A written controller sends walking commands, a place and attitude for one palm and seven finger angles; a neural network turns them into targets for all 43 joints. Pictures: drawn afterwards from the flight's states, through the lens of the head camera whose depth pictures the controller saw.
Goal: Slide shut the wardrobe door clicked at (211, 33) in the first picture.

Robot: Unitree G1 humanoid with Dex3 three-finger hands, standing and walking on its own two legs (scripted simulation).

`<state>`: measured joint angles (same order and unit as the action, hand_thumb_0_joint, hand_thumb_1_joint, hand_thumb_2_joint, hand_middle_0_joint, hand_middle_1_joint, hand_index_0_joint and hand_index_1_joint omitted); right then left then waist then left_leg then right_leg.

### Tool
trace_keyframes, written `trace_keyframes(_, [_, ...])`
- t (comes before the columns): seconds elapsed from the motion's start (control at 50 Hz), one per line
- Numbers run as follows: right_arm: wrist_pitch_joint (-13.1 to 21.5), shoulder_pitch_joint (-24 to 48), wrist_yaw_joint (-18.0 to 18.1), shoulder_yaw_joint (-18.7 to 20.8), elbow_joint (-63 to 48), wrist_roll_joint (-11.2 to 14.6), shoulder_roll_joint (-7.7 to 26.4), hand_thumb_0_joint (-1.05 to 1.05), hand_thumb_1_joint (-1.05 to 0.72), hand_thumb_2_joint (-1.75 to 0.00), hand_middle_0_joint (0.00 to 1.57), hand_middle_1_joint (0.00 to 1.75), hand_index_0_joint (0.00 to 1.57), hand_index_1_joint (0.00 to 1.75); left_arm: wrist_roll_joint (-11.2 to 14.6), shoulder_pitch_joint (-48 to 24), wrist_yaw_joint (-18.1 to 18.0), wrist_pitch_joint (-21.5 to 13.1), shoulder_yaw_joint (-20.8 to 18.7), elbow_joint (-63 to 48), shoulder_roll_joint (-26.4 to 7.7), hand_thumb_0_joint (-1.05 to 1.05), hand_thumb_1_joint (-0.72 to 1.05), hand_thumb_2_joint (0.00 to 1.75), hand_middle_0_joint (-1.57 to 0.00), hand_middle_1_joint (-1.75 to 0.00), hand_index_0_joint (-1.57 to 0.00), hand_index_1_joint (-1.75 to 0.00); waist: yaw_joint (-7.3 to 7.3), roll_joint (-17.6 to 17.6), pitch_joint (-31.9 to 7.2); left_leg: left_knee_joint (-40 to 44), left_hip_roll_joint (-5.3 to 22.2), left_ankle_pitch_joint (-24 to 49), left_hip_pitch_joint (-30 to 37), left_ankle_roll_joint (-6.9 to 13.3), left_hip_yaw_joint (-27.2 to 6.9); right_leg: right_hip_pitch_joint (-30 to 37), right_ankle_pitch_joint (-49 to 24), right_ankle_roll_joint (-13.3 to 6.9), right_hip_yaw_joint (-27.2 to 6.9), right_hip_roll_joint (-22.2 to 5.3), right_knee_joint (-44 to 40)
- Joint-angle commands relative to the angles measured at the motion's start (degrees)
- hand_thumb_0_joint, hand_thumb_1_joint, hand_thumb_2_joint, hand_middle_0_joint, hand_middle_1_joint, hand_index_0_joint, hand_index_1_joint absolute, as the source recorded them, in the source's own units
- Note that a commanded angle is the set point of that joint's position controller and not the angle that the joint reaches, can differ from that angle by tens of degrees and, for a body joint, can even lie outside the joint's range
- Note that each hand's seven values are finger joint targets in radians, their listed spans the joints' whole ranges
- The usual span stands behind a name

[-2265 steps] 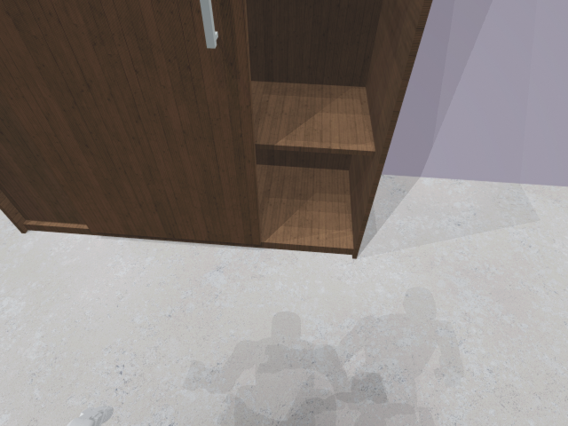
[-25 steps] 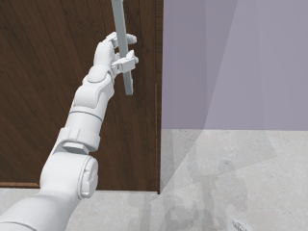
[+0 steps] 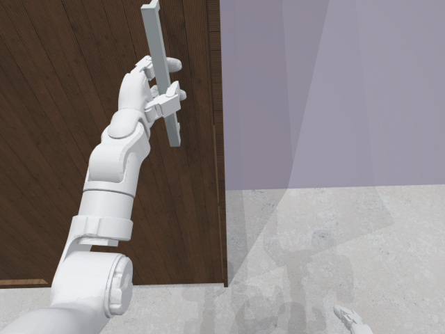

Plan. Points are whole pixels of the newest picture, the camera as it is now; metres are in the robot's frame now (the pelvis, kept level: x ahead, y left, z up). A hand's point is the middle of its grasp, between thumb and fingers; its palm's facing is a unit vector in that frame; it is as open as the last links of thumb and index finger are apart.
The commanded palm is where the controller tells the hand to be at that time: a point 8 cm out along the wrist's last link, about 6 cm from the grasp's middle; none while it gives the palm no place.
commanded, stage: tug the door sideways, standing still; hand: left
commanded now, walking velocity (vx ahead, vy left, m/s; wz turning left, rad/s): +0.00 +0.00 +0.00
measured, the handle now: (166, 82) +0.48 +0.11 +0.25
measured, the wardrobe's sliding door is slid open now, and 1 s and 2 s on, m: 0.00 0.00 0.00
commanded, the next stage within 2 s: step sideways, sliding the door along in 0.90 s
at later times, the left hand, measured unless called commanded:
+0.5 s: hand (177, 99) +0.42 +0.08 +0.25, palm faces +0.07 -1.00 -0.04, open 5.7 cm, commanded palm +0.40 +0.08 +0.24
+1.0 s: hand (178, 100) +0.42 +0.08 +0.25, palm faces +0.06 -1.00 -0.06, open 5.8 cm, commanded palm +0.40 +0.12 +0.24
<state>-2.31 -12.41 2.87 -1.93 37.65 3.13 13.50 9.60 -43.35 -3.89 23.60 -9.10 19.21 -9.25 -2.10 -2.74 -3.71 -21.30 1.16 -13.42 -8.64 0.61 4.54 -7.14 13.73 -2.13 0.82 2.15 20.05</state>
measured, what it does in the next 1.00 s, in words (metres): stands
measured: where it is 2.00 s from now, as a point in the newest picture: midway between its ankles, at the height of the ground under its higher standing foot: outside the picture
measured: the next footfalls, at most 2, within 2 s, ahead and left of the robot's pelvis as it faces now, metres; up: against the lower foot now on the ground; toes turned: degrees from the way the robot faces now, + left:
right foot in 1.36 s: +0.03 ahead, -0.15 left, +0.00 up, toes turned -1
right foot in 1.76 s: +0.16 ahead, -0.31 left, +0.00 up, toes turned +7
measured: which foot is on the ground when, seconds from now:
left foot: down 0.00-1.00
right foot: down 0.00-1.00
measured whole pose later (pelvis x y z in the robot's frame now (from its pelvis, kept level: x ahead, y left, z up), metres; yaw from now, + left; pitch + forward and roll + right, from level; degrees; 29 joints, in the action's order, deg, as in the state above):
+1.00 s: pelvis -0.03 +0.01 -0.01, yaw +5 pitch +2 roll +0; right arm 5.6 -14.9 0.6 -1.2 45.3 2.3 11.8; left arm 9.4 -62.5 -12.3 14.5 2.0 44.1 -3.9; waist 0.8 -1.4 -2.7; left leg -27.8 -1.6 -13.3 -16.7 1.8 0.2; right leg -13.5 15.5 -1.0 5.3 -0.8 26.9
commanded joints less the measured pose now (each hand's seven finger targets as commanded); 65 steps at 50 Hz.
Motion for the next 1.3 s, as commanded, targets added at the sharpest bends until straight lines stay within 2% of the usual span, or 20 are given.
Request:
trace_keyframes(0.0, [2.30, 7.99, 0.64, 1.99, -8.20, -0.03, 5.74, 0.00, -0.90, -0.90, 0.20, 0.30, 0.20, 0.30, 0.31, -26.77, -0.42, -0.59, 1.02, -12.79, -4.72, 0.00, 0.90, 0.90, -0.45, -1.40, -0.45, -1.40, 1.79, 6.05, -15.63, -2.33, -1.14, 26.45, 7.70, 2.00, -2.15, 4.73, -32.82, 1.31, 0.65, -1.34, 1.07])
trace_keyframes(0.02, [2.52, 7.32, 0.68, 2.19, -7.40, -0.13, 5.65, 0.00, -0.90, -0.90, 0.20, 0.30, 0.20, 0.30, 0.05, -30.00, -0.95, -0.20, 2.20, -11.58, -3.22, 0.00, 0.90, 0.90, -0.45, -1.40, -0.45, -1.40, 0.87, 6.00, -15.83, -2.89, -1.12, 25.97, 8.28, 2.00, -2.35, 3.02, -32.03, 1.43, 0.65, -1.18, 1.09])
trace_keyframes(0.14, [2.66, 6.23, 0.20, 2.53, -5.87, -0.68, 5.02, 0.00, -0.90, -0.90, 0.20, 0.30, 0.20, 0.30, -1.10, -35.18, -2.36, -0.18, 7.25, -8.81, 2.68, 0.00, 0.90, 0.90, -0.45, -1.40, -0.45, -1.40, -0.50, 4.87, -17.88, -4.36, -1.46, 27.84, 9.96, 1.86, -3.38, 1.26, -32.53, 1.06, 0.86, -1.39, 2.51])
trace_keyframes(0.24, [2.59, 6.10, -0.10, 2.54, -5.34, -0.85, 4.66, 0.00, -0.90, -0.90, 0.20, 0.30, 0.20, 0.30, -0.88, -38.23, -1.85, -1.80, 10.92, -5.42, 6.71, 0.00, 0.90, 0.90, -0.45, -1.40, -0.45, -1.40, -1.34, 6.23, -17.47, -4.70, -1.43, 26.31, 10.22, 1.89, -4.39, -0.43, -30.23, 0.96, 1.19, -1.40, 2.95])
trace_keyframes(0.32, [3.05, 6.06, -0.44, 2.52, -4.87, -0.79, 4.27, 0.00, -0.90, -0.90, 0.20, 0.30, 0.20, 0.30, -1.19, -42.78, -1.89, -3.73, 13.50, -4.10, 8.99, 0.00, 0.90, 0.90, -0.45, -1.40, -0.45, -1.40, -1.77, 3.57, -18.21, -5.31, -1.30, 25.85, 11.42, 1.62, -5.24, -2.41, -27.67, 0.58, 1.27, -1.30, 3.47])
trace_keyframes(0.46, [4.87, 4.94, -1.09, 2.35, -3.45, -0.83, 3.87, 0.00, -0.90, -0.90, 0.20, 0.30, 0.20, 0.30, -0.30, -46.89, -2.00, -6.21, 17.66, 1.20, 14.70, 0.00, 0.90, 0.90, -0.45, -1.40, -0.45, -1.40, -2.62, 3.33, -16.94, -5.23, -1.00, 21.32, 11.01, 1.04, -6.82, -6.21, -21.37, 0.37, 1.89, -0.99, 3.68])
trace_keyframes(0.64, [7.76, 2.97, -1.51, 2.59, -0.88, -0.82, 4.08, 0.00, -0.90, -0.90, 0.20, 0.30, 0.20, 0.30, 0.22, -52.16, -2.63, -9.79, 19.17, 5.48, 16.61, 0.00, 0.90, 0.90, -0.45, -1.40, -0.45, -1.40, -3.30, 2.83, -18.11, -5.29, -0.32, 19.73, 12.07, 0.09, -8.50, -9.65, -16.89, 0.20, 2.22, -0.75, 4.23])
trace_keyframes(0.8, [9.60, 1.72, -1.68, 2.69, 0.33, -0.77, 4.44, 0.00, -0.90, -0.90, 0.20, 0.30, 0.20, 0.30, 0.47, -54.76, -3.21, -12.19, 18.42, 8.03, 16.18, 0.00, 0.90, 0.90, -0.45, -1.40, -0.45, -1.40, -3.29, 2.21, -18.00, -4.75, -0.13, 17.33, 11.38, -0.52, -8.90, -10.73, -14.23, 0.20, 2.30, -0.74, 4.35])
trace_keyframes(0.88, [10.18, 0.98, -1.67, 2.77, 0.71, -0.84, 4.68, 0.00, -0.90, -0.90, 0.20, 0.30, 0.20, 0.30, 0.81, -53.74, -3.04, -12.63, 18.12, 10.51, 16.44, 0.00, 0.90, 0.90, -0.45, -1.40, -0.45, -1.40, -3.20, 3.94, -17.26, -4.34, -0.11, 15.58, 10.49, -0.48, -8.81, -10.78, -13.27, 0.36, 2.35, -0.75, 4.20])
trace_keyframes(0.98, [10.74, 0.75, -1.70, 2.76, 1.05, -0.72, 4.75, 0.00, -0.90, -0.90, 0.20, 0.30, 0.20, 0.30, 0.57, -55.95, -3.29, -13.29, 18.01, 10.33, 15.92, 0.00, 0.90, 0.90, -0.45, -1.40, -0.45, -1.40, -3.45, 1.94, -17.56, -4.41, -0.06, 15.18, 10.66, -0.87, -8.97, -11.38, -12.81, 0.25, 2.24, -0.86, 4.35])
trace_keyframes(1.0, [10.13, 0.90, -0.29, 3.79, 0.59, -1.26, 8.66, 0.00, -0.90, -0.90, 0.20, 0.30, 0.20, 0.30, -3.99, -51.55, -2.99, -21.52, 2.63, 8.10, -13.99, 0.00, 0.90, 0.90, -0.45, -1.40, -0.45, -1.40, -0.56, 2.94, -16.04, -4.95, 4.25, 9.25, 4.44, 2.14, -7.63, -13.24, -5.29, 2.59, -0.59, -3.39, 3.89])
trace_keyframes(1.04, [9.72, 0.86, 0.87, 3.45, -0.05, -1.29, 6.31, 0.00, -0.90, -0.90, 0.20, 0.30, 0.20, 0.30, -4.08, -45.94, -0.94, -26.78, 9.15, 10.52, -2.96, 0.00, 0.90, 0.90, -0.45, -1.40, -0.45, -1.40, -1.30, 2.33, -13.59, -3.66, 6.18, 3.48, 4.02, 3.09, -8.95, -12.67, -3.37, 3.07, 0.34, -3.43, 7.50])
trace_keyframes(1.06, [9.88, 2.08, 1.34, 3.39, -1.25, -1.22, 5.79, 0.00, -0.90, -0.90, 0.20, 0.30, 0.20, 0.30, -3.46, -46.81, 0.16, -28.68, 11.46, 7.55, -0.44, 0.00, 0.90, 0.90, -0.45, -1.40, -0.45, -1.40, -1.57, -0.11, -13.41, -1.90, 8.94, 1.50, 4.73, 4.11, -12.15, -13.66, -2.12, 3.16, 0.43, -2.75, 11.55])
trace_keyframes(1.1, [10.08, 3.60, 2.29, 3.82, -2.65, -1.40, 5.47, 0.00, -0.90, -0.90, 0.20, 0.30, 0.20, 0.30, -2.31, -48.84, 0.98, -30.93, 11.65, 2.67, -1.35, 0.00, 0.90, 0.90, -0.45, -1.40, -0.45, -1.40, -1.75, -3.77, -13.51, 1.00, 16.54, 2.08, 8.71, 8.72, -22.17, -18.48, 4.67, 2.83, -0.61, -1.39, 23.46])
trace_keyframes(1.12, [9.91, 3.68, 2.34, 4.11, -2.58, -1.63, 5.32, 0.00, -0.90, -0.90, 0.20, 0.30, 0.20, 0.30, -2.11, -49.11, 1.01, -31.11, 10.59, 1.52, -3.11, 0.00, 0.90, 0.90, -0.45, -1.40, -0.45, -1.40, -1.55, -2.34, -13.07, 1.53, 19.59, 5.21, 10.81, 10.96, -25.49, -21.58, 9.73, 2.53, -2.44, -1.89, 28.79])
trace_keyframes(1.14, [9.48, 4.20, 2.17, 4.37, -2.71, -1.70, 5.42, 0.00, -0.90, -0.90, 0.20, 0.30, 0.20, 0.30, -2.12, -49.50, 0.96, -31.12, 9.70, -0.12, -4.79, 0.00, 0.90, 0.90, -0.45, -1.40, -0.45, -1.40, -1.13, -0.52, -12.89, 1.10, 21.66, 7.80, 12.14, 12.32, -26.19, -23.31, 12.91, 2.24, -3.94, -2.84, 31.14])
trace_keyframes(1.18, [9.11, 5.39, 1.89, 4.29, -3.51, -1.38, 5.13, 0.00, -0.90, -0.90, 0.20, 0.30, 0.20, 0.30, -1.92, -51.65, 1.20, -31.76, 11.97, -4.28, -2.44, 0.00, 0.90, 0.90, -0.45, -1.40, -0.45, -1.40, -1.24, -1.29, -13.15, -1.07, 22.51, 11.96, 13.51, 12.64, -24.54, -23.73, 13.78, 1.59, -4.61, -4.25, 30.32])
trace_keyframes(1.2, [8.97, 5.49, 1.79, 4.67, -2.97, -1.42, 5.91, 0.00, -0.90, -0.90, 0.20, 0.30, 0.20, 0.30, -2.35, -50.57, 1.03, -31.80, 10.75, -3.84, -4.04, 0.00, 0.90, 0.90, -0.45, -1.40, -0.45, -1.40, -0.61, -2.63, -12.66, -2.71, 22.44, 16.38, 13.54, 12.35, -21.96, -22.60, 13.23, 1.44, -4.47, -4.66, 28.20])
trace_keyframes(1.24, [8.90, 5.16, 1.40, 4.66, -3.42, -0.96, 5.83, 0.00, -0.90, -0.90, 0.20, 0.30, 0.20, 0.30, -2.66, -51.02, 1.22, -32.19, 12.02, -5.95, -2.56, 0.00, 0.90, 0.90, -0.45, -1.40, -0.45, -1.40, -0.93, -4.63, -13.85, -6.74, 19.86, 21.32, 12.58, 10.25, -15.73, -16.88, 9.61, 1.31, -1.65, -3.81, 21.21])
trace_keyframes(1.28, [9.17, 5.39, 1.37, 4.74, -4.00, -0.44, 5.82, 0.00, -0.90, -0.90, 0.20, 0.30, 0.20, 0.30, -3.04, -51.03, 1.67, -32.54, 13.94, -7.89, -0.67, 0.00, 0.90, 0.90, -0.45, -1.40, -0.45, -1.40, -1.56, -5.56, -14.89, -10.30, 16.31, 19.68, 8.98, 7.91, -10.15, -9.22, 3.93, 1.34, 1.35, -2.42, 14.49])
